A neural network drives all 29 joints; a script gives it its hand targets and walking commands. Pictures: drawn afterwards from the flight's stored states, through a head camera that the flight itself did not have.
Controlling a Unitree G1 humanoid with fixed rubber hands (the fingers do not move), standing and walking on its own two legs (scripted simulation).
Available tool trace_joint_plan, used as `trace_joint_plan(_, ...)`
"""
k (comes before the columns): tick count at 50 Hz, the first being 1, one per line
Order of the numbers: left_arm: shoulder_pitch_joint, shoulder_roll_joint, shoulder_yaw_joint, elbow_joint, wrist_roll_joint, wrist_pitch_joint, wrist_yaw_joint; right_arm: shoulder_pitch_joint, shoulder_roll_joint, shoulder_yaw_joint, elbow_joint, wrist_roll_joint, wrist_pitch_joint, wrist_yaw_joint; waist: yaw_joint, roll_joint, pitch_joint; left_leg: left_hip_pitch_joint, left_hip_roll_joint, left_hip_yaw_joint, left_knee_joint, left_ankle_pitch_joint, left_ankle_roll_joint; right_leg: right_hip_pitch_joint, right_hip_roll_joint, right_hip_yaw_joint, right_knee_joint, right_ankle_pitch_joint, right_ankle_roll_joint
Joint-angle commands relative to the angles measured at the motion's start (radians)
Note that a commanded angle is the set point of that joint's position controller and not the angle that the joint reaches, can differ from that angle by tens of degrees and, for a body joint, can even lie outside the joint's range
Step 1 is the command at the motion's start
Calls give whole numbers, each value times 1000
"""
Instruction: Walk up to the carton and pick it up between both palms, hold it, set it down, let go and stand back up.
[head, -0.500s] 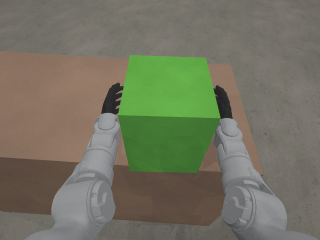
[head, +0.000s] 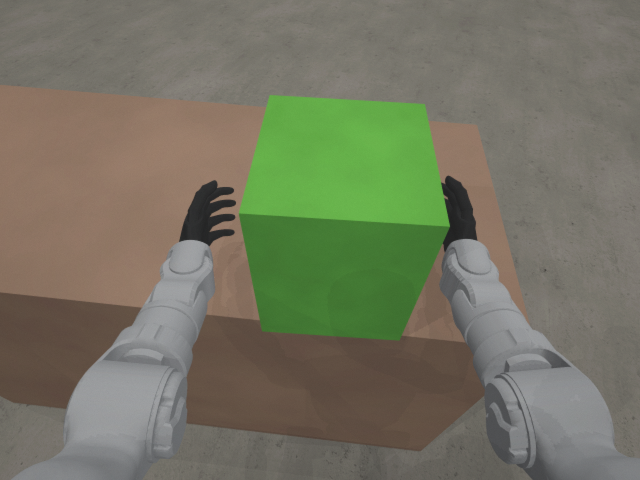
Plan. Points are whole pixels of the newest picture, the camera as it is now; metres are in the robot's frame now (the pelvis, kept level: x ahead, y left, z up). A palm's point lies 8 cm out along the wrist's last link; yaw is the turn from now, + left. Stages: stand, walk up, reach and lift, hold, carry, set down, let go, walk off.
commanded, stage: set down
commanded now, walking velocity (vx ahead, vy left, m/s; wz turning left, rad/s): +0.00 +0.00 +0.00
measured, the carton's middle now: (338, 224) +0.45 -0.03 +0.07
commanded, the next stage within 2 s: none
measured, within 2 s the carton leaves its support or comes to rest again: neither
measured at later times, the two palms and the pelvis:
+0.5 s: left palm (180, 284) +0.37 +0.17 +0.07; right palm (482, 286) +0.35 -0.20 +0.07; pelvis -0.04 -0.02 +0.00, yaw +2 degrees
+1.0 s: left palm (157, 345) +0.29 +0.18 +0.07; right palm (515, 339) +0.28 -0.21 +0.07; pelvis -0.02 -0.03 +0.01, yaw +2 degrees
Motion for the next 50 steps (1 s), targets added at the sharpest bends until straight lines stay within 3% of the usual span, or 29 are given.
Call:
trace_joint_plan(1,-450,133,-4,-239,-22,-67,-11,-361,-166,23,-201,25,-46,2,-13,33,-708,361,-12,-47,20,424,-74,304,-11,35,32,467,65)
trace_joint_plan(2,-504,155,-8,-213,-33,-73,-16,-415,-173,20,-190,30,-35,-1,-14,33,-684,318,-17,-42,15,372,-66,297,-19,40,36,431,70)
trace_joint_plan(4,-446,155,-8,-230,-36,-76,-26,-369,-157,38,-222,43,-37,-4,-7,24,-683,292,-23,-39,5,341,-57,330,-26,49,40,429,72)
trace_joint_plan(5,-453,149,-34,-215,-47,-80,-29,-383,-161,33,-206,46,-34,-4,-25,34,-666,288,-23,-43,-1,305,-57,316,-29,43,39,390,75)
trace_joint_plan(7,-390,148,-27,-269,-46,-84,-36,-312,-146,55,-245,54,-39,-4,-9,38,-670,296,-24,-44,-3,303,-55,335,-34,46,36,372,72)
trace_joint_plan(11,-358,172,-30,-235,-62,-76,-52,-305,-135,66,-287,66,-30,-16,3,29,-604,245,-27,-45,-18,211,-43,339,-45,60,30,273,76)
trace_joint_plan(16,-344,195,-39,-253,-75,-65,-60,-287,-132,42,-326,37,-9,-29,-15,18,-534,228,-29,-46,-43,101,-33,324,-51,66,16,129,77)
trace_joint_plan(17,-297,189,-41,-275,-80,-61,-64,-244,-122,57,-345,42,-7,-31,-3,15,-506,242,-28,-48,-51,103,-34,334,-53,65,13,117,77)
trace_joint_plan(20,-380,216,-65,-258,-110,-49,-66,-313,-119,13,-350,7,26,-41,-32,4,-454,197,-30,-50,-53,0,-23,296,-61,80,5,-20,70)
trace_joint_plan(22,-299,219,-56,-315,-111,-40,-65,-233,-101,22,-398,5,32,-45,-15,3,-445,208,-30,-51,-56,6,-23,331,-68,95,-1,-31,67)
trace_joint_plan(23,-159,201,-49,-389,-104,-40,-66,-99,-78,47,-450,16,19,-47,-3,-4,-460,258,-30,-55,-56,67,-22,373,-64,93,-1,37,67)
trace_joint_plan(25,-277,229,-67,-389,-128,-33,-66,-205,-85,27,-455,9,48,-50,-22,16,-464,226,-31,-55,-57,10,-24,328,-64,82,5,-22,65)
trace_joint_plan(28,-108,216,-39,-474,-92,10,-76,-36,-65,52,-503,10,62,-57,-1,13,-406,268,-32,-56,-71,57,-25,390,-72,103,-15,13,67)
trace_joint_plan(32,-144,251,-44,-560,-110,65,-87,-75,-53,32,-582,0,107,-69,-16,17,-357,247,-33,-54,-88,-9,-19,391,-81,120,-28,-62,70)
trace_joint_plan(33,-23,232,-42,-618,-102,81,-87,36,-42,36,-614,3,102,-69,-11,22,-336,285,-31,-56,-96,25,-23,424,-76,113,-34,-18,65)
trace_joint_plan(35,14,242,-38,-710,-109,104,-91,70,-33,45,-693,7,114,-73,0,31,-319,301,-31,-53,-105,37,-23,439,-80,119,-40,1,68)
trace_joint_plan(36,123,229,-36,-786,-101,123,-91,169,-33,52,-738,11,109,-72,2,32,-329,344,-28,-59,-113,77,-26,464,-73,113,-42,54,68)
trace_joint_plan(38,100,237,-54,-839,-121,165,-93,144,-50,42,-791,15,136,-68,-12,41,-296,337,-26,-59,-117,72,-24,453,-73,111,-45,42,65)
trace_joint_plan(40,132,237,-45,-889,-121,202,-95,177,-34,55,-839,17,156,-63,-5,45,-258,327,-28,-53,-126,64,-20,471,-81,122,-53,27,67)
trace_joint_plan(42,310,220,-28,-989,-104,247,-103,349,-38,68,-905,30,168,-64,0,31,-203,383,-25,-54,-142,119,-18,508,-72,115,-63,85,65)
trace_joint_plan(49,337,239,-16,-1132,-129,330,-99,385,-47,45,-1071,21,247,-50,2,6,-86,336,-27,-45,-174,49,-2,478,-83,134,-79,-21,64)
trace_joint_plan(50,423,231,-14,-1167,-123,336,-98,480,-47,56,-1084,35,251,-42,4,2,-56,355,-26,-47,-183,69,-1,486,-84,134,-83,-3,63)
